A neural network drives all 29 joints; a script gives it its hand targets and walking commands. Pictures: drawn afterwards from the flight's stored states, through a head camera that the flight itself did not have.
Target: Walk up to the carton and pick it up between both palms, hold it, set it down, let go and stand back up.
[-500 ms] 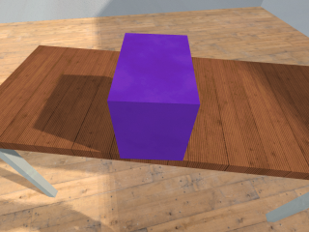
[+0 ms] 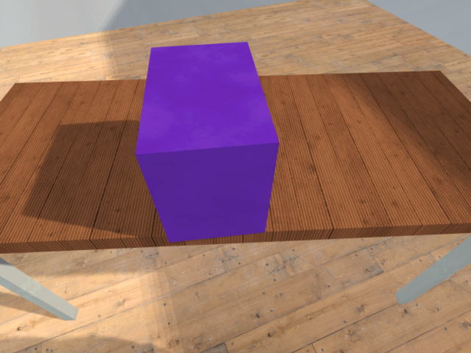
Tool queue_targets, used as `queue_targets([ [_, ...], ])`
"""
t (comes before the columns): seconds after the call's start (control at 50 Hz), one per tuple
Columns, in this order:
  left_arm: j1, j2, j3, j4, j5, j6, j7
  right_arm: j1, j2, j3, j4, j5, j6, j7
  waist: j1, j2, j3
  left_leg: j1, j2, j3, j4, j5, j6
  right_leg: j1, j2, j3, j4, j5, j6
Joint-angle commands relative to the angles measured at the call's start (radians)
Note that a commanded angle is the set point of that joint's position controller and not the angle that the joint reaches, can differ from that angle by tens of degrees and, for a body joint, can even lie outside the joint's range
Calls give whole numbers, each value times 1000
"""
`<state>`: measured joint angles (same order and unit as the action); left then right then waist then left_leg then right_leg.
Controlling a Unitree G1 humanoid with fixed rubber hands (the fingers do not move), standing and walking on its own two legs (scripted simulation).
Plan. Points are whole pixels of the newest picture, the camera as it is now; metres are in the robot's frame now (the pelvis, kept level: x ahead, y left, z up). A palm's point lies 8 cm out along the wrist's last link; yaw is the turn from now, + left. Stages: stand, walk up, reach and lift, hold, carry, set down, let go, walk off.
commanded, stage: walk up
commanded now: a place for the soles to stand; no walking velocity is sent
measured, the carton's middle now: (208, 141) +0.48 +0.06 +0.07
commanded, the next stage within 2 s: none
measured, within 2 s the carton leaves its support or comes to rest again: neither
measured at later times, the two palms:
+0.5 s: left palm out of the picture +0.06 +0.25 -0.12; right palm out of the picture +0.03 -0.27 -0.16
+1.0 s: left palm out of the picture +0.09 +0.22 -0.12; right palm out of the picture +0.02 -0.25 -0.13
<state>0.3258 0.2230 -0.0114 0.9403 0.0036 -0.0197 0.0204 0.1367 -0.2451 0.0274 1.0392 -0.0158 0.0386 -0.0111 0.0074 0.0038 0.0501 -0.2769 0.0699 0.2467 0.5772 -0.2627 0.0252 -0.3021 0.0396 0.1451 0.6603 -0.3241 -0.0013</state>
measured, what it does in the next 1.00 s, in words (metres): stands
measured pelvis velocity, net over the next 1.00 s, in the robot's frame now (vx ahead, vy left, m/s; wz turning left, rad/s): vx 0.01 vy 0.00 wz -0.15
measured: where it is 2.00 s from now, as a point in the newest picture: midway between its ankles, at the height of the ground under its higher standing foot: outside the picture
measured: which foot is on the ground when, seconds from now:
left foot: down 0.00-1.00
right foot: down 0.00-1.00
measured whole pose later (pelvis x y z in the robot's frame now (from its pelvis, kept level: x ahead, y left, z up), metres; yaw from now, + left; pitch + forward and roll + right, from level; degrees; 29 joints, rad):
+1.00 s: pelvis +0.01 +0.00 +0.01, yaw -9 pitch -2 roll +2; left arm 0.27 0.20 -0.03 0.98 0.00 -0.02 0.02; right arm 0.20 -0.23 0.03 1.06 0.00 0.02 0.00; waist -0.01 -0.01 0.02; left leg -0.19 0.00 0.12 0.48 -0.26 0.02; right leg -0.24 0.10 0.25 0.56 -0.26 -0.01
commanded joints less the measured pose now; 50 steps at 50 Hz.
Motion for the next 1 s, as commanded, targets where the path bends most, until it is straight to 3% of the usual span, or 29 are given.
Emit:
queue_targets([
  [0.0, 62, 166, 41, -72, -3, -17, 12, -15, -147, -32, -75, 1, -9, -6, -4, -61, -27, 149, 110, -179, -146, -150, 57, -184, -73, 129, -143, 145, -65],
  [0.2, 43, 185, 43, -111, -4, -13, 17, 14, -149, -35, -90, -2, -2, -1, -19, -75, -38, 193, 103, -160, -114, -130, 58, -236, -65, 187, -138, 148, -67],
  [0.26, 43, 176, 43, -120, -2, -7, 17, 32, -171, -41, -91, -3, -4, -4, -20, -27, -41, 188, 178, -207, -188, -189, 91, -231, -25, 109, -26, 136, -45],
  [0.32, 69, 164, 52, -127, 9, -1, 15, 23, -200, -48, -91, -8, -6, -9, -5, 43, -28, 140, 310, -246, -246, -161, 148, -190, -15, 17, 106, 33, -25],
  [0.36, 85, 157, 57, -129, 10, 4, 13, -12, -208, -47, -105, -11, -6, -6, 16, 64, -19, 84, 337, -214, -238, -145, 149, -147, -30, 11, 113, -37, -30],
  [0.38, 95, 162, 61, -129, 8, 4, 12, -37, -209, -47, -115, -10, -3, -2, 31, 72, -7, 52, 313, -176, -220, -174, 126, -118, -36, 20, 68, -15, -38],
  [0.4, 102, 174, 65, -132, 6, 2, 10, -51, -201, -44, -122, -10, 3, 2, 36, 45, 4, 30, 254, -126, -168, -213, 92, -98, -47, 58, -16, 52, -50],
  [0.42, 85, 198, 70, -138, 0, -2, 10, -59, -176, -39, -128, -9, 11, 9, 30, -25, 31, 10, 167, -86, -78, -250, 55, -119, -78, 154, -116, 94, -70],
  [0.44, 63, 237, 76, -143, -7, -5, 12, -46, -143, -31, -136, -6, 20, 14, 8, -128, 48, 20, 54, -59, 35, -255, 16, -187, -119, 316, -225, 48, -97],
  [0.46, 34, 266, 85, -146, -18, -2, 13, -17, -125, -26, -140, -5, 28, 16, -9, -180, 81, 32, -30, -86, 113, -279, -11, -267, -154, 478, -328, -41, -125],
  [0.48, 21, 271, 88, -143, -22, 2, 18, 1, -124, -29, -140, -5, 31, 14, -15, -196, 116, 13, -57, -128, 157, -330, -19, -294, -183, 574, -395, -103, -144],
  [0.5, 12, 258, 85, -140, -18, 3, 22, 11, -123, -31, -138, -7, 28, 13, -13, -205, 113, -16, -51, -167, 198, -366, -15, -257, -194, 601, -414, -119, -156],
  [0.54, -1, 225, 75, -142, -5, 2, 31, 42, -107, -29, -126, -2, 9, 11, -20, -214, 44, -77, -40, -230, 189, -331, 1, -100, -184, 546, -356, 38, -168],
  [0.56, -27, 207, 68, -143, 4, 1, 32, 81, -89, -21, -115, 1, -6, 7, -39, -229, -18, -52, -31, -246, 113, -237, 10, -30, -171, 482, -295, 152, -161],
  [0.6, -94, 168, 47, -149, 10, 5, 23, 172, -96, -12, -82, 11, -40, -2, -92, -190, -149, 164, 9, -268, -144, 125, 24, -21, -101, 297, -140, 356, -99],
  [0.62, -84, 123, 34, -142, 8, 3, 16, 161, -133, -22, -73, 9, -50, -8, -81, -113, -200, 260, 61, -298, -179, 239, 32, -43, -54, 211, -62, 389, -61],
  [0.64, -38, 87, 21, -136, 3, 5, 9, 115, -178, -32, -83, 3, -50, -14, -46, -52, -210, 259, 146, -375, -221, 229, 60, -55, -1, 121, -10, 283, -23],
  [0.66, 20, 81, 21, -120, 0, 13, 8, 66, -200, -34, -89, -1, -42, -16, -5, -30, -162, 180, 208, -436, -261, 56, 100, -44, 16, 82, -14, 68, -16],
  [0.68, 47, 86, 28, -108, 1, 20, 10, 30, -197, -32, -92, 3, -33, -13, 17, 14, -105, 74, 231, -447, -286, -134, 121, -9, -1, 81, -42, -43, -27],
  [0.72, 43, 108, 27, -77, 3, 19, 7, -11, -168, -21, -87, 14, -21, -7, 25, 38, 4, -3, 166, -381, -319, -253, 77, 3, -23, 120, -128, 30, -38],
  [0.78, 22, 139, 29, -47, -3, 2, 2, 16, -155, -20, -70, 17, -28, -2, 6, 39, 31, 51, 104, -316, -286, -136, 39, -44, -36, 159, -168, 122, -43],
  [0.86, -2, 139, 21, -18, -7, -13, 11, 48, -128, -21, -42, 16, -34, 4, -9, 23, 10, 133, 75, -273, -240, -3, 34, -56, -52, 177, -204, 201, -46],
  [0.98, -21, 136, 13, 22, -6, -16, 20, 73, -124, -25, -11, 15, -33, 1, -18, -15, -15, 180, 65, -244, -219, 38, 37, -53, -55, 181, -224, 250, -43],
])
